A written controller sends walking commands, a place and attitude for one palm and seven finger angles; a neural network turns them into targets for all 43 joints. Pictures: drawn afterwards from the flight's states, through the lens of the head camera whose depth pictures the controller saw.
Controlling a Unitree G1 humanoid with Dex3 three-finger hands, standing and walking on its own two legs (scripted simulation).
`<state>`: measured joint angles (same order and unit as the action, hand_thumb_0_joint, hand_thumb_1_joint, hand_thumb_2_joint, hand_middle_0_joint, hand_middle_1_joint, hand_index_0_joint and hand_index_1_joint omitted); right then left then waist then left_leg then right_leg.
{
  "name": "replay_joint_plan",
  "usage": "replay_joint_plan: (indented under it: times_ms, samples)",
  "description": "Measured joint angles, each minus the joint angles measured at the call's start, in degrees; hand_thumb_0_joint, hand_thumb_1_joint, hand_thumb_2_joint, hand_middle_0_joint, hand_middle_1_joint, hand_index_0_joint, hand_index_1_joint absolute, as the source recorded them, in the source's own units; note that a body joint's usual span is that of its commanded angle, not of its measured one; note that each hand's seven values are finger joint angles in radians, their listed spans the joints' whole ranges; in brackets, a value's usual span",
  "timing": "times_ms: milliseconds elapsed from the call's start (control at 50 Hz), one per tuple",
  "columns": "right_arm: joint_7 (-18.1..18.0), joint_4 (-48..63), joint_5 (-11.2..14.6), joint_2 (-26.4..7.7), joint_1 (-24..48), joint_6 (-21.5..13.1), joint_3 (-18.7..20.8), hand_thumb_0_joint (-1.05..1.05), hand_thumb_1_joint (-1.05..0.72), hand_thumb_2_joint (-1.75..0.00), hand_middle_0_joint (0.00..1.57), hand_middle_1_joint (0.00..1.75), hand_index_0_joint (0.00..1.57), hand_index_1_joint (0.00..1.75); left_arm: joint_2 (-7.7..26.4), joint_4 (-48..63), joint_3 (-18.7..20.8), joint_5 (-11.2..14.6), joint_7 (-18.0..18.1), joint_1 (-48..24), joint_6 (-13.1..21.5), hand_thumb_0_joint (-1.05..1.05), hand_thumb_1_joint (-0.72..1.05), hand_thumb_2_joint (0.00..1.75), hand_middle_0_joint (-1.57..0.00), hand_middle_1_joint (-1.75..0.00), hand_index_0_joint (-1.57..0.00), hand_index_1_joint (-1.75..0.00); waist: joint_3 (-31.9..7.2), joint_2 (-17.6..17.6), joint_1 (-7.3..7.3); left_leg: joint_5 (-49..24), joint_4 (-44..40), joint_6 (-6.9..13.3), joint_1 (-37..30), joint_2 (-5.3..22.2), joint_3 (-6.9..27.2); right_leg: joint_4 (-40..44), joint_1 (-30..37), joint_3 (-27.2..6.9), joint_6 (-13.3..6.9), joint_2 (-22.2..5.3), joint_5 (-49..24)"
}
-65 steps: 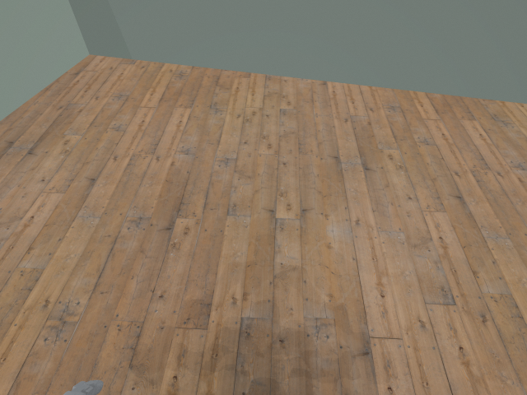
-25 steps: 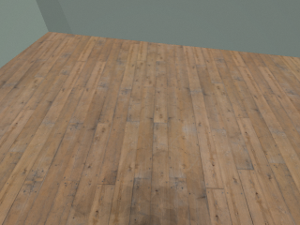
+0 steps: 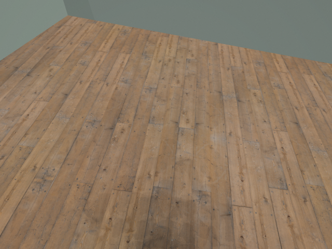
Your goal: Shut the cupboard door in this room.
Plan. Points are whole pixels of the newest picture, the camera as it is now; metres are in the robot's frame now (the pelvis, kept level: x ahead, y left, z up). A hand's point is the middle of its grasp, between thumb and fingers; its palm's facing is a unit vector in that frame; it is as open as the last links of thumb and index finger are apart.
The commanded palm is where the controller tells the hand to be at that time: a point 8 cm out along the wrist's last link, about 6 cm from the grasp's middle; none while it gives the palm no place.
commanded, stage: turn or walk to find it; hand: left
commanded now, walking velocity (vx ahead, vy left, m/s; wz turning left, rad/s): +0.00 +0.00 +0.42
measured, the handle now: out of the picture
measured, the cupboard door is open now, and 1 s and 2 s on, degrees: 87 87 87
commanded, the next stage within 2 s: none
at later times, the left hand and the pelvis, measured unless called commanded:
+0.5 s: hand out of the picture -0.02 +0.18 -0.15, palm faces +0.25 -0.93 -0.27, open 7.4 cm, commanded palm none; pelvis -0.04 -0.03 +0.01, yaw +15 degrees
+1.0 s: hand out of the picture -0.07 +0.22 -0.15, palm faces +0.46 -0.85 -0.25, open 7.4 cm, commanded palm none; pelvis -0.06 +0.00 +0.01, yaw +26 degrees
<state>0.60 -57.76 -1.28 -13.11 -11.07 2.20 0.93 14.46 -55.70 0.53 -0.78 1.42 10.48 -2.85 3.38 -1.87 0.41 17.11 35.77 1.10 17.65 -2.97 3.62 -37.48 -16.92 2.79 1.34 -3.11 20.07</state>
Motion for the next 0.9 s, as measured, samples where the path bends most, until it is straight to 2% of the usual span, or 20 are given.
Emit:
replay_joint_plan:
  times_ms: [60, 120, 200, 260, 280, 340, 400, 440, 500, 560, 600, 640, 660, 700, 760, 820, 900]
  samples:
    - [-0.3, 1.2, -0.1, 2.0, -1.1, -0.5, -0.1, 0.0, -0.91, -0.9, 0.2, 0.3, 0.2, 0.3, -0.2, 0.4, 0.6, 0.1, 0.2, -0.2, -0.5, 0.0, 0.9, 0.9, -0.2, -0.3, -0.2, -0.3, 0.9, -0.1, 0.27, -1.6, -1.6, 0.4, 0.3, -0.4, 1.1, -11.8, -4.0, -1.5, 0.3, 1.2, 7.5]
    - [-0.8, 1.6, -0.2, 3.0, -2.1, -0.5, 0.0, 0.0, -0.91, -0.9, 0.2, 0.3, 0.21, 0.3, -0.7, 1.2, 1.2, 0.4, 0.3, -0.6, -0.1, 0.01, 0.91, 0.9, -0.2, -0.3, -0.2, -0.3, 1.4, 0.8, 0.44, -3.9, -4.3, 0.2, 0.2, -0.3, 3.0, -16.1, -5.3, -1.8, 0.7, 2.2, 9.0]
    - [-1.0, 1.9, -0.3, 2.7, -2.7, 0.0, 0.8, 0.0, -0.91, -0.9, 0.2, 0.3, 0.21, 0.3, -1.5, 2.6, 1.6, 0.7, 0.2, -1.0, 0.3, 0.01, 0.91, 0.9, -0.2, -0.3, -0.2, -0.3, 1.2, 2.7, 0.83, -6.1, -6.3, -0.7, 0.8, -0.2, 5.7, -9.8, -2.9, -2.2, 0.9, 2.9, 8.4]
    - [-0.9, 2.3, -0.1, 1.8, -3.0, 0.6, 1.6, 0.0, -0.91, -0.9, 0.2, 0.3, 0.21, 0.3, -1.8, 3.7, 1.7, 0.9, 0.2, -0.9, 1.0, 0.0, 0.91, 0.9, -0.2, -0.3, -0.2, -0.3, 0.6, 3.6, 0.88, -6.7, -5.6, -1.8, 2.2, -0.8, 7.5, 1.2, 1.7, -2.3, 0.9, 3.2, 2.8]
    - [-0.7, 2.6, 0.1, 1.5, -3.3, 0.8, 1.9, 0.0, -0.91, -0.9, 0.2, 0.3, 0.21, 0.3, -1.6, 4.3, 1.7, 0.7, 0.2, -0.4, 1.4, 0.0, 0.91, 0.9, -0.2, -0.3, -0.2, -0.3, 0.1, 3.3, 0.67, -6.2, -4.1, -2.1, 3.4, -1.4, 7.6, 6.0, 3.5, -2.4, 0.3, 2.6, 0.4]
    - [-0.6, 2.6, 0.0, -0.1, -2.6, 1.8, 3.3, 0.0, -0.91, -0.9, 0.2, 0.3, 0.21, 0.3, -2.4, 4.2, 1.7, 0.0, 0.5, 0.4, 1.7, 0.0, 0.91, 0.9, -0.2, -0.3, -0.2, -0.3, 0.4, 4.2, 0.57, 5.1, 10.6, -2.4, 8.5, -1.4, 4.5, 4.8, 3.6, -0.8, -1.2, 2.1, -1.6]
    - [0.0, 2.4, -0.1, -1.6, -2.1, 2.4, 4.2, 0.0, -0.91, -0.9, 0.2, 0.3, 0.2, 0.3, -2.8, 3.8, 1.5, -0.3, 0.4, 2.0, 1.6, 0.0, 0.91, 0.9, -0.2, -0.3, -0.2, -0.3, -0.1, 4.0, 0.71, 5.2, 25.0, -2.8, 12.1, 0.2, 0.3, 5.9, 5.1, 0.7, -1.4, 0.9, -1.5]
    - [0.2, 2.5, -0.1, -2.0, -2.0, 2.4, 4.4, 0.0, -0.91, -0.9, 0.2, 0.3, 0.2, 0.3, -2.7, 3.3, 1.4, -0.6, 0.4, 2.6, 1.5, 0.0, 0.9, 0.9, -0.2, -0.3, -0.2, -0.3, -0.2, 3.2, 0.95, 4.4, 28.2, -3.4, 12.1, 1.6, -1.8, 6.7, 5.9, 1.9, -1.2, -0.1, -1.7]
    - [0.2, 2.5, 0.1, -2.2, -1.6, 2.4, 4.2, 0.0, -0.91, -0.9, 0.19, 0.3, 0.2, 0.3, -2.4, 3.1, 1.4, -0.8, 0.3, 3.2, 1.7, 0.0, 0.9, 0.9, -0.2, -0.3, -0.2, -0.3, -0.1, 1.7, 0.68, 5.8, 23.7, -4.0, 9.0, 3.4, -4.0, 6.7, 6.0, 3.4, -0.8, -1.7, -1.6]
    - [0.2, 2.4, 0.3, -2.1, -0.4, 2.2, 3.7, 0.0, -0.91, -0.9, 0.19, 0.3, 0.2, 0.3, -2.0, 3.1, 1.4, -1.0, 0.1, 3.7, 2.0, 0.0, 0.9, 0.9, -0.2, -0.3, -0.2, -0.3, 0.5, 0.5, -0.28, 7.7, 14.5, -3.9, 4.4, 4.2, -5.4, 5.4, 5.2, 4.7, 0.0, -3.2, -1.0]
    - [0.2, 2.6, 0.5, -1.9, 0.5, 1.8, 3.3, 0.0, -0.91, -0.9, 0.19, 0.3, 0.2, 0.3, -1.5, 3.0, 1.6, -1.0, 0.0, 4.1, 2.0, 0.0, 0.9, 0.9, -0.21, -0.3, -0.2, -0.3, 0.8, -0.1, -0.75, 6.0, 7.2, -3.5, 1.0, 4.2, -6.2, 3.6, 4.2, 5.6, 0.9, -4.1, -0.2]
    - [0.3, 3.3, 0.4, -1.8, 1.1, 0.9, 2.9, 0.0, -0.91, -0.9, 0.19, 0.3, 0.2, 0.3, -0.9, 2.8, 1.9, -0.6, -0.1, 4.7, 1.5, 0.0, 0.9, 0.9, -0.21, -0.3, -0.2, -0.3, 0.8, -0.5, -0.86, 1.4, -0.6, -2.2, -2.2, 4.1, -6.6, -0.4, 2.0, 6.4, 1.8, -5.1, 1.4]
    - [0.2, 3.4, 0.3, -1.2, 1.8, 0.4, 2.7, 0.0, -0.91, -0.9, 0.19, 0.3, 0.2, 0.3, -0.3, 2.4, 2.2, -0.4, -0.1, 4.6, 1.0, 0.0, 0.9, 0.9, -0.21, -0.3, -0.2, -0.3, 1.2, -1.6, -1.22, 2.1, 0.2, -1.0, -1.6, 3.3, -6.9, -4.4, 0.2, 5.2, 2.1, -5.5, 5.1]
    - [0.0, 3.8, 0.2, 0.1, 2.5, -0.5, 2.1, 0.0, -0.91, -0.9, 0.19, 0.3, 0.2, 0.3, 0.6, 1.4, 2.7, -0.3, 0.2, 4.3, -0.4, 0.0, 0.9, 0.9, -0.2, -0.3, -0.2, -0.3, 1.7, -2.4, -1.65, 3.1, 0.8, 0.6, -1.4, 2.9, -6.9, -14.0, -3.7, 2.2, 2.2, -4.1, 10.3]
    - [-0.8, 4.1, 0.1, 1.5, 2.5, -1.1, 1.4, 0.0, -0.91, -0.9, 0.2, 0.3, 0.2, 0.3, 1.1, 0.3, 3.2, -0.2, 0.0, 3.5, -1.1, 0.01, 0.91, 0.9, -0.2, -0.3, -0.2, -0.3, 1.6, -1.9, -1.52, 1.2, -2.4, 1.1, -2.6, 2.8, -5.7, -23.0, -7.6, 0.7, 2.4, -2.3, 8.3]
    - [-1.0, 4.1, 0.1, 2.3, 2.1, -1.3, 0.9, 0.0, -0.91, -0.9, 0.2, 0.3, 0.2, 0.3, 1.0, 0.6, 3.3, 0.0, -0.4, 2.8, -0.7, 0.01, 0.91, 0.9, -0.2, -0.3, -0.2, -0.3, 1.4, -1.0, -1.49, -1.0, -5.9, 1.4, -4.1, 2.4, -4.5, -23.7, -8.7, 0.3, 3.0, -1.7, 5.6]
    - [-1.0, 3.8, 0.0, 2.8, 1.1, -1.0, 0.8, 0.0, -0.91, -0.9, 0.2, 0.3, 0.21, 0.3, 0.2, 1.7, 3.2, 0.1, -0.4, 1.4, -0.6, 0.01, 0.91, 0.9, -0.2, -0.3, -0.2, -0.3, 1.0, 0.3, -0.95, -2.7, -8.0, 1.4, -4.9, 1.7, -2.8, -18.8, -7.6, -0.4, 3.4, -1.1, 5.0]
